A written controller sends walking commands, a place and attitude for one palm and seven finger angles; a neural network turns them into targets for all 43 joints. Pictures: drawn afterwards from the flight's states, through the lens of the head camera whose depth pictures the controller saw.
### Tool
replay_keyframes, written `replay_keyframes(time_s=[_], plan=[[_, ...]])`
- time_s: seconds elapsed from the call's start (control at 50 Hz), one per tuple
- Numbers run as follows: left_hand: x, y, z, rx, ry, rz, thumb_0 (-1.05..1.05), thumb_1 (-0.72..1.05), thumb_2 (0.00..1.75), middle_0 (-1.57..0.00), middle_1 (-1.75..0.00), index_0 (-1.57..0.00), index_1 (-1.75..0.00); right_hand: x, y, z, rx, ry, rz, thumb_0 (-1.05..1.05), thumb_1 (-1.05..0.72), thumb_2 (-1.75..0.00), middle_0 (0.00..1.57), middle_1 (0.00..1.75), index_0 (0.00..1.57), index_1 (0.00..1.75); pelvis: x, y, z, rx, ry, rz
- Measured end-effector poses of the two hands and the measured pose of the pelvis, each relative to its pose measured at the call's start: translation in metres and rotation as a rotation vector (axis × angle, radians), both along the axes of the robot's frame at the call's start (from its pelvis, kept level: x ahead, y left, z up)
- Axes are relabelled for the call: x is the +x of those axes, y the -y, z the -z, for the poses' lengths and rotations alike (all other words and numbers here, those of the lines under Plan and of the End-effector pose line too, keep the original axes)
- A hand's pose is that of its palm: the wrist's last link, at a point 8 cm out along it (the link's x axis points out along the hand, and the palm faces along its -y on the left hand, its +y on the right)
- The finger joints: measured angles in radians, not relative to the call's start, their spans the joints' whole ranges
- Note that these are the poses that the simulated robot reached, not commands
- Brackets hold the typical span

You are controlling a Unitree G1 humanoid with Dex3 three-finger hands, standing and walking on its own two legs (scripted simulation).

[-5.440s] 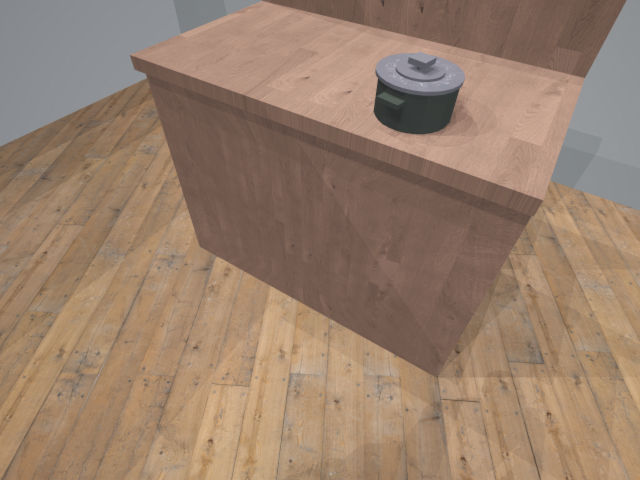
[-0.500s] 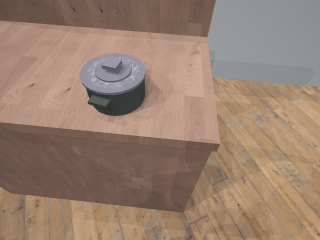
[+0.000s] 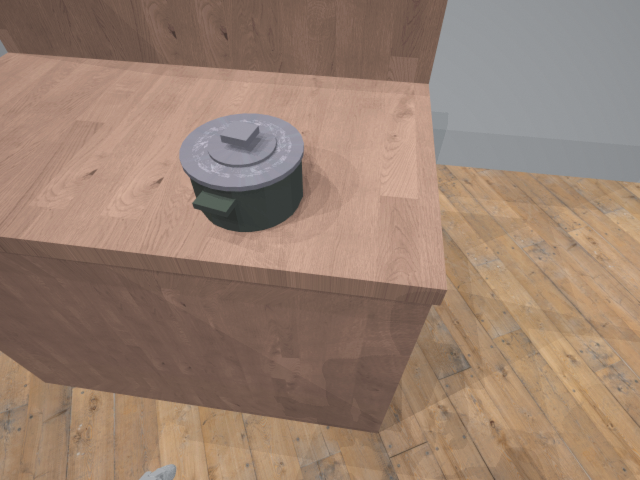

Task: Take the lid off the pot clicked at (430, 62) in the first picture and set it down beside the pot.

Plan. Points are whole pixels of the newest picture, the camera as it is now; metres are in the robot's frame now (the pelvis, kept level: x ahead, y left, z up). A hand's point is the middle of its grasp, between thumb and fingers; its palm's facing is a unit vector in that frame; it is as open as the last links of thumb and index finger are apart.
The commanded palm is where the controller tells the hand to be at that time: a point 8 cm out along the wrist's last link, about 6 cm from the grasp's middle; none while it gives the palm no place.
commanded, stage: lift the closed hand beside the body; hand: left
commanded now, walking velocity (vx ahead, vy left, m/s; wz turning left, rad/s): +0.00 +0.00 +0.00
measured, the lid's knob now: (240, 133) +0.53 +0.17 +0.16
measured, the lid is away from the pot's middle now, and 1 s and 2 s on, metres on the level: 0.00 0.00 0.00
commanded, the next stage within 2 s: raise the hand higher, near the body in 0.52 s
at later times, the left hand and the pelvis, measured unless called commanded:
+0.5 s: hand out of the picture +0.11 +0.22 +0.04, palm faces +0.30 -0.90 -0.31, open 3.1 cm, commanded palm +0.06 +0.26 +0.08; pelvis -0.03 -0.01 +0.00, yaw +1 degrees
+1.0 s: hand (58, 437) +0.13 +0.24 +0.12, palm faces +0.33 -0.84 -0.42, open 3.1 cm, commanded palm +0.07 +0.27 +0.15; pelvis -0.02 +0.01 +0.00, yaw -1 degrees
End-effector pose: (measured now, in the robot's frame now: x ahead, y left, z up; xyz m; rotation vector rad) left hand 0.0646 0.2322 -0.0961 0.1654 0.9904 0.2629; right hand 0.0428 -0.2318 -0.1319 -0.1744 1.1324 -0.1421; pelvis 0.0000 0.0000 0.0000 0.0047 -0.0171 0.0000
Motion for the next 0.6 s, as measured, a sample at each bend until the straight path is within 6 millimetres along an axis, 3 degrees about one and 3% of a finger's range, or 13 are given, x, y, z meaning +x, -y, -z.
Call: replay_keyframes(time_s=[0.06, 0.1, 0.2, 0.28, 0.4, 0.6], plan=[[0.032, -0.005, -0.037, 0.071, 0.197, 0.016, 0.01, 0.92, 0.90, -0.29, -0.39, -0.28, -0.39, 0.035, 0.002, -0.009, 0.015, 0.178, -0.022, 0.01, -0.92, -0.90, 0.20, 0.30, 0.20, 0.30, -0.004, -0.002, -0.001, 0.003, 0.007, -0.012], [0.040, -0.005, -0.051, 0.082, 0.267, 0.036, 0.01, 0.92, 0.90, -0.34, -0.45, -0.33, -0.45, 0.061, 0.002, -0.021, 0.026, 0.291, -0.024, 0.01, -0.92, -0.90, 0.20, 0.30, 0.20, 0.30, -0.009, -0.001, -0.001, 0.005, 0.010, -0.006], [0.036, -0.001, -0.088, 0.086, 0.440, 0.087, 0.00, 0.91, 0.90, -0.51, -0.63, -0.51, -0.64, 0.118, -0.001, -0.069, 0.018, 0.565, -0.073, 0.01, -0.91, -0.90, 0.20, 0.30, 0.20, 0.30, -0.019, 0.003, -0.001, 0.003, 0.033, 0.002], [0.023, -0.007, -0.105, 0.102, 0.518, 0.068, 0.01, 0.91, 0.90, -0.67, -0.81, -0.67, -0.81, 0.142, -0.006, -0.097, -0.008, 0.673, -0.135, 0.01, -0.91, -0.90, 0.20, 0.30, 0.20, 0.30, -0.027, 0.007, -0.002, -0.005, 0.041, -0.005], [0.007, -0.019, -0.134, 0.160, 0.609, 0.038, 0.01, 0.90, 0.90, -0.93, -1.09, -0.93, -1.09, 0.146, -0.015, -0.103, -0.026, 0.682, -0.200, 0.01, -0.91, -0.90, 0.20, 0.30, 0.20, 0.30, -0.031, 0.008, -0.003, -0.012, 0.053, -0.017], [0.012, -0.037, -0.182, 0.290, 0.723, 0.082, 0.01, 0.90, 0.90, -1.23, -1.42, -1.23, -1.42, 0.107, -0.030, -0.065, 0.022, 0.522, -0.175, 0.01, -0.90, -0.90, 0.20, 0.30, 0.20, 0.30, -0.027, 0.002, -0.004, -0.012, 0.074, -0.007]])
